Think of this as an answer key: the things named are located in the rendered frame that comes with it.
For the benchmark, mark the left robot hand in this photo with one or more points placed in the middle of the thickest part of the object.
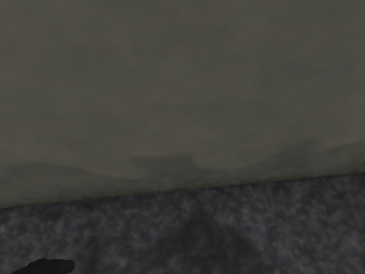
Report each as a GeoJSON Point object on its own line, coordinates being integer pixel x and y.
{"type": "Point", "coordinates": [44, 266]}

